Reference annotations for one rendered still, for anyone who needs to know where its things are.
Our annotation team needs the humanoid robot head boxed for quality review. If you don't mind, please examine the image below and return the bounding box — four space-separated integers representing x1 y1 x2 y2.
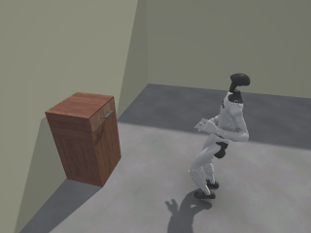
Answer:
227 73 251 104

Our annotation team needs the robot left upper arm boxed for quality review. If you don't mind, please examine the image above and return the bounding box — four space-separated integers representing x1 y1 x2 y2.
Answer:
229 104 249 136

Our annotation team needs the handle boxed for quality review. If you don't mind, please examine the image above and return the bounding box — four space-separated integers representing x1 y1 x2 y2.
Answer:
101 111 113 119

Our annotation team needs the cabinet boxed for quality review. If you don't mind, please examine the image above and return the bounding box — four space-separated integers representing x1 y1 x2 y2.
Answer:
45 92 121 187

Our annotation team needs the robot right thigh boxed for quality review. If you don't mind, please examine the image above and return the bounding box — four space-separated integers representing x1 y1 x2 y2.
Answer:
202 133 216 165

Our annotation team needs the drawer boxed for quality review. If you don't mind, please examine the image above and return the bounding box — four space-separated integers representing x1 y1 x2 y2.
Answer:
90 99 115 132

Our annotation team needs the robot left hand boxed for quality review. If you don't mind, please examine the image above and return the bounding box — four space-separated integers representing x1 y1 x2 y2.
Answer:
197 118 217 133

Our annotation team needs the robot right forearm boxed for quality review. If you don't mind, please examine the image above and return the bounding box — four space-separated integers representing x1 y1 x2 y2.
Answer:
209 115 220 124

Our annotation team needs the robot left forearm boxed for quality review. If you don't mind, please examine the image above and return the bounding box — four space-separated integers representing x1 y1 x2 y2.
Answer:
213 125 249 142

